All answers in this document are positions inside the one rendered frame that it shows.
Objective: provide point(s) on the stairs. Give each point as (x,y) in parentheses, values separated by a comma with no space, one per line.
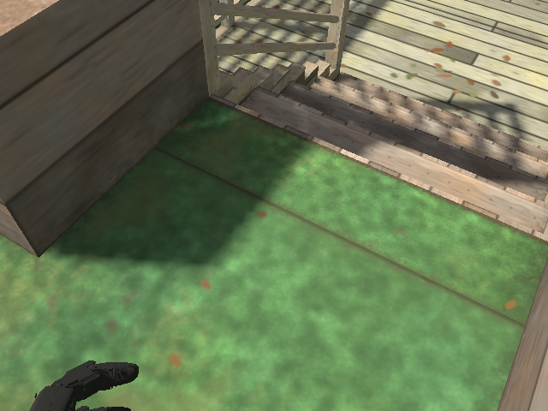
(462,186)

